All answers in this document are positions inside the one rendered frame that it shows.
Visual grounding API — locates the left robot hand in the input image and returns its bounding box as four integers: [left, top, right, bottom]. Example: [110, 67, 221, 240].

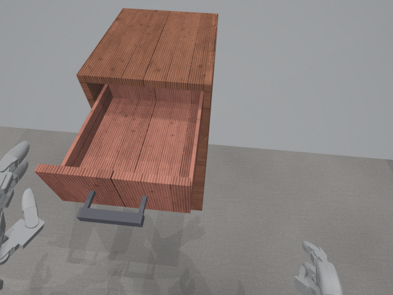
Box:
[0, 141, 44, 265]

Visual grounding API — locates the drawer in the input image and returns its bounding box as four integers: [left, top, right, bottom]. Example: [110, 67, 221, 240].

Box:
[34, 84, 204, 213]

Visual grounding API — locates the right robot hand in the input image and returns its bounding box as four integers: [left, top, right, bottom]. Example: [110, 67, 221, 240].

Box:
[295, 241, 344, 295]

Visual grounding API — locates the cabinet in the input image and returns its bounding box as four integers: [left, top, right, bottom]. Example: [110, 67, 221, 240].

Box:
[76, 8, 219, 211]

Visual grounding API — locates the handle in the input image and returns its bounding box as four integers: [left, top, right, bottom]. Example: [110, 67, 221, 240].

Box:
[76, 191, 147, 227]

